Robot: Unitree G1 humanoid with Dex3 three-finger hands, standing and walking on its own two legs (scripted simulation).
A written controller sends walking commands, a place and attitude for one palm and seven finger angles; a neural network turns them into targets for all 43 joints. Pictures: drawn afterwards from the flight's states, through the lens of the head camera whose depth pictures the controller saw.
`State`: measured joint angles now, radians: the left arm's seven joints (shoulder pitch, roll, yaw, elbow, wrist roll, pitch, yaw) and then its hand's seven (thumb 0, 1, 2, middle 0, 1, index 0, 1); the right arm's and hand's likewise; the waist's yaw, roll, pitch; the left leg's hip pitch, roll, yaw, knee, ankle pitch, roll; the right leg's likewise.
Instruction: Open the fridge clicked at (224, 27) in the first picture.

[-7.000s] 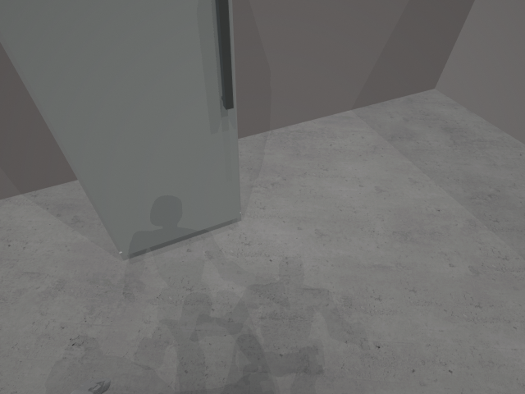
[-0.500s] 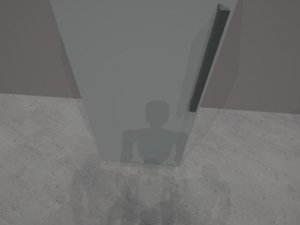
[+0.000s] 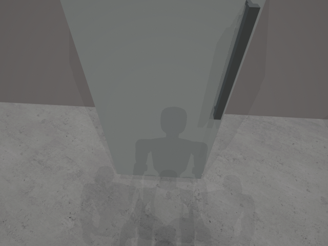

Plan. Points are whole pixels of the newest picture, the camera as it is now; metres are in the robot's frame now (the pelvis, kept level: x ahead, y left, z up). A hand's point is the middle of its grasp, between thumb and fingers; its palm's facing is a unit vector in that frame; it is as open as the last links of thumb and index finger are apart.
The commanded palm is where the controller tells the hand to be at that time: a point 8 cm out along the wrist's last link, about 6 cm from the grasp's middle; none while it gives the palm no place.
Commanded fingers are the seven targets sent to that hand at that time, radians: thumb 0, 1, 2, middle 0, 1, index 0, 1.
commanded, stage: look again from close up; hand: right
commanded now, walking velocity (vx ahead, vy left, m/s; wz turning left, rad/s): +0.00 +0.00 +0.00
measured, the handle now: (229, 70) +0.59 -0.17 +0.13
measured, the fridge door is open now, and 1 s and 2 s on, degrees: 0 0 0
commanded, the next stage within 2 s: shuffle to correct the standing spot in 0.30 s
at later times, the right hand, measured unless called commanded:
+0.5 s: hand out of the picture +0.01 -0.17 -0.17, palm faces +0.03 +0.98 -0.19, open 7.4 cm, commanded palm none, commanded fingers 0.00 -0.90 -0.90 0.20 0.30 0.20 0.30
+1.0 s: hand out of the picture +0.16 -0.17 -0.18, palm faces +0.02 +0.97 -0.24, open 7.3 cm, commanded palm none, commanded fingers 0.00 -0.90 -0.90 0.20 0.30 0.20 0.30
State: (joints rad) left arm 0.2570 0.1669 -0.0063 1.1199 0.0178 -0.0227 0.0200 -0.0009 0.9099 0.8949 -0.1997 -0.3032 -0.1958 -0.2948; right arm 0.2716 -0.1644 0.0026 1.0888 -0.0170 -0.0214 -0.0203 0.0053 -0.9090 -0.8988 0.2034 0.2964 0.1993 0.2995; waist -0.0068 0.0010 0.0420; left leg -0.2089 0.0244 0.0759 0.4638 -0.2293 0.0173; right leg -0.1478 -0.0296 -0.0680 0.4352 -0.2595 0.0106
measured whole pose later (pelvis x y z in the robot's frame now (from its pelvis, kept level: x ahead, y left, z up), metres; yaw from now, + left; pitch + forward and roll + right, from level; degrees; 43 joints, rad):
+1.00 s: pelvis +0.11 +0.02 -0.02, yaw +0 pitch +1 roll -1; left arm 0.50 0.10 0.00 1.17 0.03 -0.05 0.03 0.00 0.91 0.89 -0.20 -0.30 -0.20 -0.30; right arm 0.22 -0.17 -0.06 1.02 -0.02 -0.04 0.01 0.03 -0.94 -0.90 0.20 0.30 0.20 0.30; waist 0.03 -0.03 0.09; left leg -0.40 0.03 0.13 0.63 -0.29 0.06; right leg -0.04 -0.05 -0.06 0.49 -0.45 0.03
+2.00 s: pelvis +0.09 -0.07 -0.01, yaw +2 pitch -3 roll +1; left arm 0.31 0.19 0.02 0.97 0.02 0.01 0.02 0.00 0.92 0.89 -0.20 -0.30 -0.20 -0.29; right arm 0.25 -0.20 -0.01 0.90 -0.02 0.02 -0.04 0.01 -0.91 -0.90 0.20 0.30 0.20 0.30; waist 0.02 -0.02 0.03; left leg -0.29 0.05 0.01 0.57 -0.23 -0.02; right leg -0.23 0.09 -0.12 0.55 -0.28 -0.13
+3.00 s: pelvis +0.10 -0.05 +0.00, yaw +1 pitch -1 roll +0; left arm 0.25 0.19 0.02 1.09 0.01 -0.01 0.01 0.00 0.91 0.89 -0.20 -0.30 -0.20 -0.29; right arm 0.30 -0.16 0.01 1.04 -0.02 -0.01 -0.04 0.01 -0.91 -0.90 0.20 0.30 0.20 0.30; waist 0.00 0.00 0.06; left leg -0.26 0.03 0.01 0.46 -0.18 -0.01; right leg -0.20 0.08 -0.08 0.42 -0.22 -0.10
